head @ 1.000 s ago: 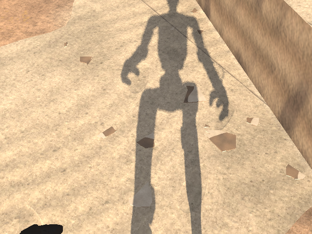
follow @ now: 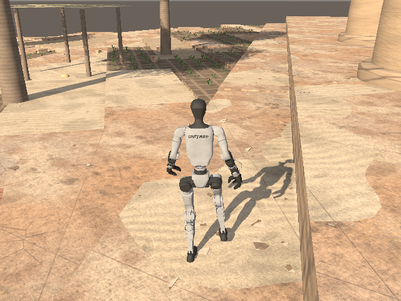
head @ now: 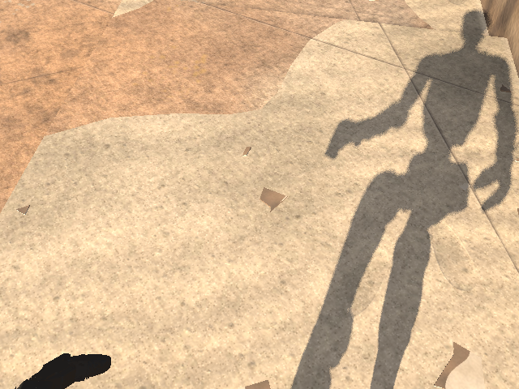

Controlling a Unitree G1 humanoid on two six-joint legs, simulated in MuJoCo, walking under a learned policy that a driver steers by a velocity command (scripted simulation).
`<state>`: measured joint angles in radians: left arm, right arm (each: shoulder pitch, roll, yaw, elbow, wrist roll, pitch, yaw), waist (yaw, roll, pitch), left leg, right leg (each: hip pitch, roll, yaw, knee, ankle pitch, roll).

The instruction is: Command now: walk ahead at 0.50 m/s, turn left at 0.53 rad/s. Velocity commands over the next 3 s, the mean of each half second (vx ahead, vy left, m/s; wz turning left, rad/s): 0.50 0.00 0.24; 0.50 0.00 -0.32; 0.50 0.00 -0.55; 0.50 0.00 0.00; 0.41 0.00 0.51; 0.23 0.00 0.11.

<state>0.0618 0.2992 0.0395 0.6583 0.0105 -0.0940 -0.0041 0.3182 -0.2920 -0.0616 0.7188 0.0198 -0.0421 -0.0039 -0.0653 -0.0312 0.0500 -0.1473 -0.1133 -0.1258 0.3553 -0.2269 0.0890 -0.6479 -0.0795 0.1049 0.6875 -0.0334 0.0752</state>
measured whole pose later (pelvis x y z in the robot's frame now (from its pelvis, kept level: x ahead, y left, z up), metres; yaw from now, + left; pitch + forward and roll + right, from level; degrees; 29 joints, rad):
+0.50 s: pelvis +0.28 -0.04 +0.00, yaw +6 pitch +2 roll -1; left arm 0.38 0.27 0.04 0.83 -0.01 -0.08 -0.01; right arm 0.11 -0.28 -0.03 0.67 0.01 -0.06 0.01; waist 0.09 0.04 0.03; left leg -0.62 0.09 -0.05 0.69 -0.07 -0.01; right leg -0.06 0.06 -0.01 0.25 -0.21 -0.04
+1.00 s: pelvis +0.53 +0.02 +0.00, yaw -7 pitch +1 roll +3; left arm 0.16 0.31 0.06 0.72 -0.02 -0.03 -0.02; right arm 0.32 -0.28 -0.07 0.84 -0.01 -0.09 0.00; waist -0.07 -0.05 0.03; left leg -0.01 -0.03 0.19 0.23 -0.23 0.02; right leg -0.68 -0.11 0.05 0.82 -0.03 0.01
